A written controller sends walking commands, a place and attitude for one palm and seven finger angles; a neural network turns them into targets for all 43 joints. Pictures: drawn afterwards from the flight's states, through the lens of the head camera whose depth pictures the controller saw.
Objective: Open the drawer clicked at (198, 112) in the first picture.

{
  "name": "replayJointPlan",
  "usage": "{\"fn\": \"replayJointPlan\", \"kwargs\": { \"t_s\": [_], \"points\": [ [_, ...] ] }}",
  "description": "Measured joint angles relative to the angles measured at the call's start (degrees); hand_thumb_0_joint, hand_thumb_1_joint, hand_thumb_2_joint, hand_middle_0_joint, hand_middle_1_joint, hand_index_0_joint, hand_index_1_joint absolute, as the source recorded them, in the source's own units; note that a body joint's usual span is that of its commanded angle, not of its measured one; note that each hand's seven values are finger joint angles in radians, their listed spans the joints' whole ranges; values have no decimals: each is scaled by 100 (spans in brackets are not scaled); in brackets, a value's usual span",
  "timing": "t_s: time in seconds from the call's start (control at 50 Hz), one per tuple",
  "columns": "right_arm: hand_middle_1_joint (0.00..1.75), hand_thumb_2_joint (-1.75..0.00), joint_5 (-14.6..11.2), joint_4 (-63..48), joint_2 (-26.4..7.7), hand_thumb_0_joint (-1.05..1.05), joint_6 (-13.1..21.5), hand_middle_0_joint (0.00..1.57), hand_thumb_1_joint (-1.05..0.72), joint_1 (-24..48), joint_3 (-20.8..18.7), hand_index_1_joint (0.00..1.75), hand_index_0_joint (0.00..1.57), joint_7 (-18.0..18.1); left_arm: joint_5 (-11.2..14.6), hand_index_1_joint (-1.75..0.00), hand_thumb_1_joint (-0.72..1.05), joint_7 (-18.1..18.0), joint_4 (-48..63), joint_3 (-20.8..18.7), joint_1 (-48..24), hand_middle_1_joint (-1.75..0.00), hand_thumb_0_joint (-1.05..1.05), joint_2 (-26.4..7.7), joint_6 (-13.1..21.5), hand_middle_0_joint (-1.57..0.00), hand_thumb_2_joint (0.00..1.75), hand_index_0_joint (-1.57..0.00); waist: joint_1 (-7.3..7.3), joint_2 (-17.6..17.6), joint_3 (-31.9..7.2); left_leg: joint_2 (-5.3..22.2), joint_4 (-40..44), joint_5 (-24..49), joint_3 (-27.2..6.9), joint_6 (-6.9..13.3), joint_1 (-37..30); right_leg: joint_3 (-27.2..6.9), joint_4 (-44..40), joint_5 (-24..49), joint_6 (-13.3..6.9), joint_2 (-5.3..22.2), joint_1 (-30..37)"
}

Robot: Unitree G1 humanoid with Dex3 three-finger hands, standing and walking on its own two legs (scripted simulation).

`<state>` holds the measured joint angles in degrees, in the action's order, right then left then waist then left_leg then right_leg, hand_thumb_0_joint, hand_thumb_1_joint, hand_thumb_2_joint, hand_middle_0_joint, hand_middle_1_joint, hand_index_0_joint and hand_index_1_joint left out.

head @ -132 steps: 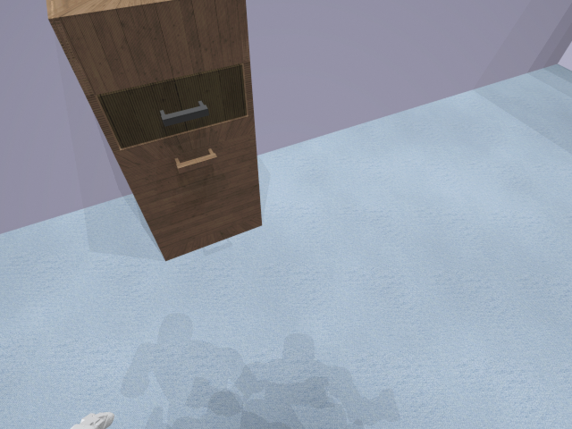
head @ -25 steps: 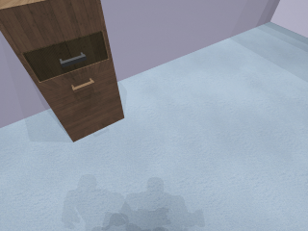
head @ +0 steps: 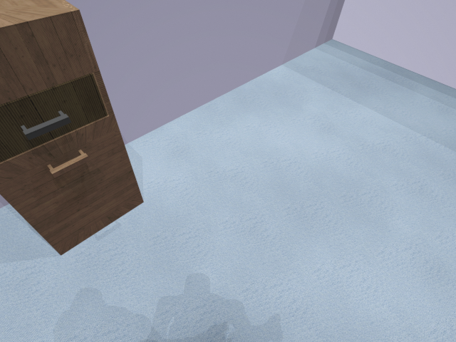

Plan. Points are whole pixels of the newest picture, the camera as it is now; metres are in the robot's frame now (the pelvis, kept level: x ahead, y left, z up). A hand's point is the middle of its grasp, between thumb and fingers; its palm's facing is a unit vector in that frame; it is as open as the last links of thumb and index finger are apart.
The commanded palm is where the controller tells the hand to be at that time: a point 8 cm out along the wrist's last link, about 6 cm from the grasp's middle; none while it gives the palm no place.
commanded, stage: walk to a spot facing it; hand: left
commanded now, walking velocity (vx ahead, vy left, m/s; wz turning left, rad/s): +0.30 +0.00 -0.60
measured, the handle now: (45, 123) +0.66 +0.65 -0.10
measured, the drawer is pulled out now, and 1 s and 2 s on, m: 0.00 0.00 0.00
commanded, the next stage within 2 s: turn to face it in 0.92 s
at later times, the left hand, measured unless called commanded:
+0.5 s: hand (207, 233) +0.40 +0.10 -0.17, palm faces -0.43 -0.89 -0.16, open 7.4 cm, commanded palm none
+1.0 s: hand (204, 193) +0.53 +0.13 -0.18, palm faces -0.50 -0.84 -0.22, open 7.3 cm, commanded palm none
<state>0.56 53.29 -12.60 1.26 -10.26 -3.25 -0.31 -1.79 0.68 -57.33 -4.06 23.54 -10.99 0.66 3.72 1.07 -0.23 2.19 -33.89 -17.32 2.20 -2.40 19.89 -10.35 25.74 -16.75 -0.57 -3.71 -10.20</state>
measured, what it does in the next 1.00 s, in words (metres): walks ahead, turning right: left foot, then right foot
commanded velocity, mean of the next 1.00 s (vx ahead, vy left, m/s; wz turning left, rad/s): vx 0.17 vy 0.00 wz -0.59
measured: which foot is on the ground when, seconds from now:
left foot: up 0.00-0.00, down 0.02-0.52, up 0.54-0.88, down 0.90-1.00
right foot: down 0.00-0.02, up 0.04-0.50, down 0.52-0.90, up 0.92-1.00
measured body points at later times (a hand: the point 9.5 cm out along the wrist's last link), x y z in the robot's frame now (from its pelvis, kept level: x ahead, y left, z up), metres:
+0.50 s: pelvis +0.18 -0.01 -0.02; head +0.24 -0.02 +0.43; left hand +0.42 +0.15 -0.16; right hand -0.02 -0.17 -0.15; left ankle +0.04 +0.12 -0.73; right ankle +0.26 -0.13 -0.73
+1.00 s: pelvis +0.36 -0.02 -0.01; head +0.40 -0.01 +0.44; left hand +0.55 +0.17 -0.17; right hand +0.35 -0.29 -0.12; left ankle +0.45 +0.04 -0.74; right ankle +0.26 -0.10 -0.68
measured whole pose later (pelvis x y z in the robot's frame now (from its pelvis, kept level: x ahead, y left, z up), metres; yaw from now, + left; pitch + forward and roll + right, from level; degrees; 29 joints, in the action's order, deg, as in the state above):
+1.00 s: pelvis +0.36 -0.02 -0.01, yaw -38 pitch +0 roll -2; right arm 1.3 48.9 -9.4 1.5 -6.7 -0.5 0.7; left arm -1.6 0.8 -53.4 -6.0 14.7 -14.6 -2.5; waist 2.9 2.0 2.3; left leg 5.8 -36.3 -16.4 9.4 1.4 19.9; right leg -1.4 58.8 -29.0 1.2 -1.8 -24.3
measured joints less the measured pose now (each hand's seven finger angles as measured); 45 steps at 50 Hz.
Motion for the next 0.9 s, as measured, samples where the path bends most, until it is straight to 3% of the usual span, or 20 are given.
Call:
{"fn": "replayJointPlan", "kwargs": {
  "t_s": [0.04, 0.08, 0.14, 0.2, 0.28, 0.36, 0.46, 0.5, 0.52, 0.58, 0.62, 0.68, 0.76, 0.84, 0.9],
  "points": [
    [30, -90, 26, -91, 33, 1, 160, 20, -91, 14, 48, 30, 20, 53, 30, -30, 90, 16, 6, -66, -39, -30, 0, -77, -70, -20, 90, -20, -60, 27, -8, 7, 292, 184, 79, 161, -196, 64, 1000, -632, -53, -24, -374],
    [30, -90, 60, -119, 143, 1, 213, 20, -91, -43, 111, 30, 20, 74, 9, -30, 91, 50, -58, -135, -202, -30, 0, -194, -153, -20, 90, -20, -114, 128, 21, 21, 140, 73, 315, 314, -334, 416, 2377, -942, -49, 92, -923],
    [30, -90, 71, -49, 283, 1, 258, 20, -91, -334, 183, 30, 20, 108, -48, -30, 91, 149, -6, -219, -495, -30, 0, -359, -203, -20, 90, -20, -189, 163, 1, 78, 555, 32, 570, 367, -792, 929, 3697, -412, 34, 354, -1658],
    [30, -90, 53, 132, 367, 1, 301, 20, -91, -652, 219, 30, 20, 148, -66, -30, 91, 194, 190, -262, -781, -30, 0, -446, -198, -20, 90, -20, -226, 155, 32, 109, 1016, 67, 831, 368, -1223, 1140, 4127, 184, 146, 599, -2214],
    [30, -90, 39, 392, 417, 1, 322, 20, -91, -1065, 225, 30, 20, 182, -73, -30, 91, 208, 378, -257, -1182, -30, 0, -446, -243, -19, 90, -19, -335, 114, 166, 127, 1314, -72, 1162, 349, -1669, 1227, 4038, 600, 229, 797, -2686],
    [30, -90, 62, 633, 414, 1, 292, 20, -91, -1427, 203, 30, 20, 200, -67, -30, 91, 237, 454, -186, -1613, -30, 0, -337, -299, -19, 90, -19, -510, 39, 378, 160, 1448, -326, 1466, 281, -2084, 1455, 3087, 779, 211, 872, -2718],
    [30, -90, 87, 830, 371, 1, 208, 20, -91, -1774, 164, 30, 20, 187, -48, -30, 91, 262, 569, -64, -2133, -30, 0, -158, -245, -19, 90, -19, -750, -64, 680, 323, 1216, -858, 1830, 72, -2477, 1835, 1616, 536, -79, 593, -2273],
    [30, -90, 63, 891, 367, 1, 146, 20, -91, -1908, 154, 30, 20, 158, -54, -30, 91, 262, 641, -9, -2237, -30, 0, -122, -125, -19, 90, -19, -773, -68, 757, 524, 422, -1183, 1910, -3, -2386, 1987, 1091, 502, -268, 392, -1834],
    [30, -90, 24, 897, 389, 1, 102, 20, -91, -2000, 160, 30, 20, 127, -57, -30, 91, 260, 685, 28, -2241, -30, 0, -136, -37, -20, 90, -19, -765, 6, 737, 639, -426, -1128, 1850, -2, -2108, 1992, 870, 762, -438, 384, -1611],
    [30, -90, -39, 854, 319, 1, -48, 20, -91, -1682, 132, 30, 20, 112, 64, -30, 91, 149, 723, 81, -2180, -30, 0, -75, 131, -20, 90, -20, -723, -64, 886, 670, -3455, -1061, 758, -14, -726, 1901, 1349, 434, -564, 207, -1566],
    [30, -90, -9, 693, 274, 1, -88, 20, -91, -1316, 108, 30, 20, 119, 93, -30, 91, 70, 664, 104, -2004, -30, 0, -50, 110, -20, 90, -20, -729, -82, 891, 658, -4152, -759, 345, -30, 28, 1784, 1168, 304, -514, 88, -1304],
    [30, -90, 41, 315, 231, 1, -107, 20, -91, -744, 88, 30, 20, 121, 50, -30, 91, 0, 475, 121, -1692, -30, 0, -14, 51, -20, 90, -20, -720, -92, 740, 764, -3679, -538, 133, -103, 830, 1544, 751, 396, -421, -3, -997],
    [30, -90, 55, -122, 225, 1, -59, 20, -91, -136, 87, 30, 20, 98, 26, -30, 93, -19, 328, 37, -1382, -30, -1, -55, -11, -20, 90, -20, -589, -120, 503, 763, -2418, -164, 34, -184, 1238, 1211, 521, 353, -323, -23, -792],
    [30, -90, 28, -330, 238, 1, -28, 20, -91, 261, 118, 30, 20, 83, 10, -30, 92, 9, 341, -13, -1170, -30, 0, -159, -81, -20, 90, -20, -354, -86, 368, 522, -1310, -55, 74, -199, 982, 897, 641, 107, -156, 16, -673],
    [30, -90, 10, -412, 220, 0, 17, 20, -91, 351, 154, 30, 20, 100, 34, -30, 92, -10, 414, -68, -999, -30, 0, -222, -163, -20, 90, -20, -210, -56, 262, 299, -278, 288, 219, -144, 378, 697, 936, -213, 11, 32, -632]
  ]
}}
